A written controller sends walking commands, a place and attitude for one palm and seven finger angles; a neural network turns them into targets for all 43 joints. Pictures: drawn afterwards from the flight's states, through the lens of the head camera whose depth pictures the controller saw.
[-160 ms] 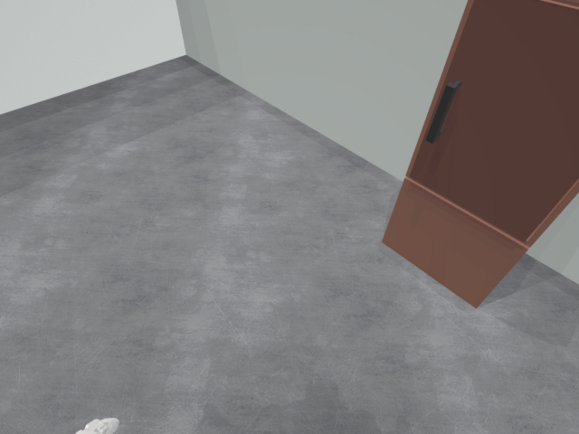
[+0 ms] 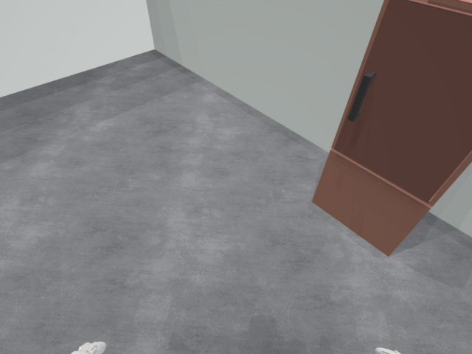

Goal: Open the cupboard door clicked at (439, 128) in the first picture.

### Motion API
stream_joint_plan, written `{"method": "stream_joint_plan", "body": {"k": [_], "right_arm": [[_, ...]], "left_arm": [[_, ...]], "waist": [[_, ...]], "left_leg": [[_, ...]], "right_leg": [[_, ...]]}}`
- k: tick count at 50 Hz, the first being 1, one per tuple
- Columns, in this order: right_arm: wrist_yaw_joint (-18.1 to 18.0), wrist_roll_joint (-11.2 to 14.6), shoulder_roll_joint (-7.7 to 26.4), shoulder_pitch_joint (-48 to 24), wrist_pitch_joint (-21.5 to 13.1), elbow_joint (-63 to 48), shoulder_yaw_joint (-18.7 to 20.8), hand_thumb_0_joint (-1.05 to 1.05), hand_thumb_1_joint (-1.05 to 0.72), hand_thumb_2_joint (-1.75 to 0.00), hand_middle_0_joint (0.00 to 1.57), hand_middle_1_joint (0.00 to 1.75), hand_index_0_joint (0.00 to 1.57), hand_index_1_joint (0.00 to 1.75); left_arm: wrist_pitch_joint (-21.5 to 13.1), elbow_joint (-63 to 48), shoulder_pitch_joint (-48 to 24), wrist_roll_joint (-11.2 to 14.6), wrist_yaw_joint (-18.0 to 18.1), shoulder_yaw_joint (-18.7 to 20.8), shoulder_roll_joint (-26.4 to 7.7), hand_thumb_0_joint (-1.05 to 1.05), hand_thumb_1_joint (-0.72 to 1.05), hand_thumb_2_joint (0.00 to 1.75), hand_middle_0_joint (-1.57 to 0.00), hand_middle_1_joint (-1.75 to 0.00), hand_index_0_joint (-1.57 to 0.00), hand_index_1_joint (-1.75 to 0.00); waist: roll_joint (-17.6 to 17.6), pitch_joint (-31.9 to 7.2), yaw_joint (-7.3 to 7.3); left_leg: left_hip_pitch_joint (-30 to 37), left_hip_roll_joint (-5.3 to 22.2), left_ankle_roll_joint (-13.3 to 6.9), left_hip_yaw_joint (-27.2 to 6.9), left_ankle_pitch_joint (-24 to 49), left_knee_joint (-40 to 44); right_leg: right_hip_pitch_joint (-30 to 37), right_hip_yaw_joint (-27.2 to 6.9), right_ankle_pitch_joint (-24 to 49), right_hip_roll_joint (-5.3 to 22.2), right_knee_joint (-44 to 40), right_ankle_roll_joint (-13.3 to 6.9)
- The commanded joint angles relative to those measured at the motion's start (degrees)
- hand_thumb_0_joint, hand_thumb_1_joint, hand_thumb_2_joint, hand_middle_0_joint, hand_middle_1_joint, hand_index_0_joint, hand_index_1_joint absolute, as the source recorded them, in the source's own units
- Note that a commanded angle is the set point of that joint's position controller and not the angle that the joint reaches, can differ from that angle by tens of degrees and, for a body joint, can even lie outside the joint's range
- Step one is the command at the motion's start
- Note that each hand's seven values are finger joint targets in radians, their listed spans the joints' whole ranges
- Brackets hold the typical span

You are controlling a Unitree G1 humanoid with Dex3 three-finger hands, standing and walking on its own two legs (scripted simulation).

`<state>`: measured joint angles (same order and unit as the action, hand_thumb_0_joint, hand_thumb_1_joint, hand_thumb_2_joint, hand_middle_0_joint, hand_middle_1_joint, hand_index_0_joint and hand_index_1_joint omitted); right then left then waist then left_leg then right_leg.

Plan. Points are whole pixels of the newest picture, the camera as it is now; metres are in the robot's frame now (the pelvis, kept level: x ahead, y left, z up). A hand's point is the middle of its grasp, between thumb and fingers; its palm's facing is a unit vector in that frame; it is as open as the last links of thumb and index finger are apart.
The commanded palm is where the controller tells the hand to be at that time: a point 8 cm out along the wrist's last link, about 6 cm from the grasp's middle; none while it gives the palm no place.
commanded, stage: stand and wait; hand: left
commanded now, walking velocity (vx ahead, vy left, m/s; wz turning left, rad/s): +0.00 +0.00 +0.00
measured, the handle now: (362, 96) +0.98 -0.39 -0.06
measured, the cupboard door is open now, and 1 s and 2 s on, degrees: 0 0 0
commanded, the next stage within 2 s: look at it before walking up in 0.66 s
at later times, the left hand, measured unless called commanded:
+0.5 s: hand out of the picture +0.06 +0.24 -0.15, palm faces -0.03 -0.94 -0.33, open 7.4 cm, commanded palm none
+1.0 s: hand out of the picture +0.06 +0.23 -0.15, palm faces -0.03 -0.95 -0.32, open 7.4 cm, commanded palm none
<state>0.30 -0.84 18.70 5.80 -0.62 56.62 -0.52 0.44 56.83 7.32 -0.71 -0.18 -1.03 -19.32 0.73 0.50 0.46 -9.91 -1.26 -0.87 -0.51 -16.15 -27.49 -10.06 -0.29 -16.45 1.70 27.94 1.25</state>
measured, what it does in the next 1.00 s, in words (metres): stands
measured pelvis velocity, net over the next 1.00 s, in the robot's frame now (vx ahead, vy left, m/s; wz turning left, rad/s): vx -0.02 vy -0.01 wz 0.00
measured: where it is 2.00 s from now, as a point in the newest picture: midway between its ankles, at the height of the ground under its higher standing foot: outside the picture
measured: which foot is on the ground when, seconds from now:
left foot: down 0.00-1.00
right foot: down 0.00-1.00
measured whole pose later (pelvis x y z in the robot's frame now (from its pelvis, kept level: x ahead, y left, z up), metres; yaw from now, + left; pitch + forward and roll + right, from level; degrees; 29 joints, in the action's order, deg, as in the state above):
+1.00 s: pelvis -0.02 -0.01 +0.01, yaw +0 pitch -2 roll +0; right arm 0.4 -0.4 19.2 6.9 -0.6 63.6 -0.4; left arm 0.0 62.0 7.5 -0.8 -0.4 -0.6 -19.4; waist 0.6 2.1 0.2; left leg -7.9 -0.1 0.4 -1.0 -11.5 -21.4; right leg -8.2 0.3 -12.1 0.6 22.2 0.2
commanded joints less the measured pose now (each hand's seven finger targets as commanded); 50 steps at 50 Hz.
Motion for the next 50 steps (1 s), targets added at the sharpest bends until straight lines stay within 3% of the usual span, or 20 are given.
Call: {"method": "stream_joint_plan", "body": {"k": [1, 21, 27, 35, 50], "right_arm": [[-1.08, -0.05, 12.19, -3.16, -1.46, -2.96, 3.25, 0.00, -0.90, -0.90, 0.20, 0.30, 0.20, 0.30], [-1.01, 0.27, 12.46, -3.17, -1.36, 1.36, 2.88, 0.00, -0.90, -0.90, 0.20, 0.30, 0.20, 0.30], [-0.98, 0.39, 12.61, -2.44, -1.36, 2.46, 2.79, 0.00, -0.90, -0.90, 0.20, 0.30, 0.20, 0.30], [-0.92, 0.33, 12.54, -2.30, -1.30, 3.26, 2.65, 0.00, -0.90, -0.90, 0.20, 0.30, 0.20, 0.30], [-0.88, 0.37, 12.36, -2.15, -1.32, 3.45, 2.62, 0.00, -0.90, -0.90, 0.20, 0.30, 0.20, 0.30]], "left_arm": [[-1.61, -3.17, -2.81, 0.08, 0.98, 3.06, -11.99, 0.00, 0.90, 0.90, -0.20, -0.30, -0.20, -0.30], [-1.64, 0.54, -2.34, 0.16, 0.80, 3.02, -12.02, 0.00, 0.90, 0.90, -0.20, -0.30, -0.20, -0.30], [-1.88, 1.19, -2.28, 0.20, 0.86, 3.01, -12.30, 0.00, 0.90, 0.90, -0.20, -0.30, -0.20, -0.30], [-1.67, 1.64, -2.71, 0.10, 0.79, 3.00, -12.19, 0.00, 0.90, 0.90, -0.20, -0.30, -0.20, -0.30], [-1.94, 1.80, -2.25, 0.08, 0.77, 2.98, -12.10, 0.00, 0.90, 0.90, -0.20, -0.30, -0.20, -0.30]], "waist": [[-0.71, -3.79, -0.43], [-1.21, -1.99, -0.16], [0.00, -3.28, -0.23], [-0.82, -0.38, -0.16], [-0.74, -1.93, -0.24]], "left_leg": [[1.03, 7.19, -1.76, -4.86, 17.09, 4.97], [1.18, 7.50, -1.31, -5.68, 11.84, 8.36], [2.24, 7.75, -1.11, -5.57, 13.15, 8.27], [0.56, 7.68, -0.96, -5.93, 9.64, 9.98], [2.12, 7.76, -0.69, -5.62, 11.81, 9.48]], "right_leg": [[1.35, -3.71, 14.56, 4.93, -3.93, -2.96], [1.92, -4.82, 10.27, 5.20, -7.91, -2.89], [2.77, -4.93, 11.85, 5.47, -8.23, -3.01], [1.46, -5.32, 7.62, 5.24, -9.57, -2.86], [1.92, -5.43, 9.87, 5.56, -10.05, -2.94]]}}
